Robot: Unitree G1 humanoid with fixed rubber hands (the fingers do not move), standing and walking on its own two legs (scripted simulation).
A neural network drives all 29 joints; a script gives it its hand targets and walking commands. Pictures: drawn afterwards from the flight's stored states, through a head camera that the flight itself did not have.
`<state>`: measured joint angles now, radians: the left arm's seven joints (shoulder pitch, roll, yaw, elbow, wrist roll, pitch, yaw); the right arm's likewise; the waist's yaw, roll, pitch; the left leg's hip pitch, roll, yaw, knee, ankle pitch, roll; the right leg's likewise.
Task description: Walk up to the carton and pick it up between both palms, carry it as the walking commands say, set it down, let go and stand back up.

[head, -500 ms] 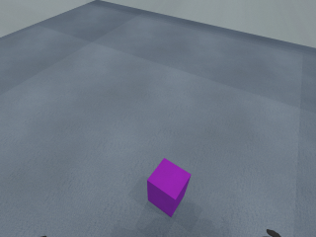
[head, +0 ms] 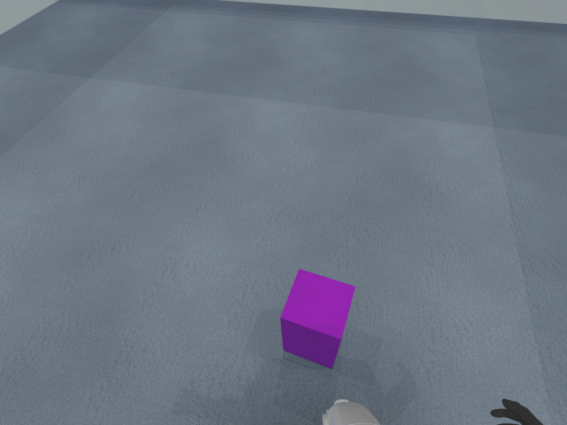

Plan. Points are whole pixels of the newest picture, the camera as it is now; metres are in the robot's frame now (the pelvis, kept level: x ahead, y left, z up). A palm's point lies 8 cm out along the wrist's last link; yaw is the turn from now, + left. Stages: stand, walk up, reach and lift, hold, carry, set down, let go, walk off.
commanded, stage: walk up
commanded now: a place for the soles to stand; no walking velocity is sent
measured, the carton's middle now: (316, 321) +0.49 -0.11 -0.61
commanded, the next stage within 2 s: none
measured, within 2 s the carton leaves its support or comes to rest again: neither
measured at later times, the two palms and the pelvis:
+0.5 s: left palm (13, 363) +0.26 +0.42 -0.09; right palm out of the picture +0.10 -0.23 -0.06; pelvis +0.06 +0.12 -0.01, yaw -14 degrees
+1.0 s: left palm (57, 330) +0.30 +0.37 -0.08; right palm out of the picture +0.00 -0.23 -0.07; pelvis +0.05 +0.12 +0.01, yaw -24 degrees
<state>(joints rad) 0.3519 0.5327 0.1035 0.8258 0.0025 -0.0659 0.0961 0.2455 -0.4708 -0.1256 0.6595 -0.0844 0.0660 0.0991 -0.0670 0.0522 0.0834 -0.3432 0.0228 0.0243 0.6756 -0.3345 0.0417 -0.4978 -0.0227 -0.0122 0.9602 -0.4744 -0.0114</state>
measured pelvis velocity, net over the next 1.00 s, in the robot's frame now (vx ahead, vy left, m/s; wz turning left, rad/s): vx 0.05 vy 0.12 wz -0.42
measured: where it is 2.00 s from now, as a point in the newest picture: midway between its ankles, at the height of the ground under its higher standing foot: outside the picture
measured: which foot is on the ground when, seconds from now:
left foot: down 0.00-0.08, up 0.10-0.30, down 0.32-1.00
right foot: up 0.00-0.06, down 0.08-0.32, up 0.34-0.64, down 0.66-1.00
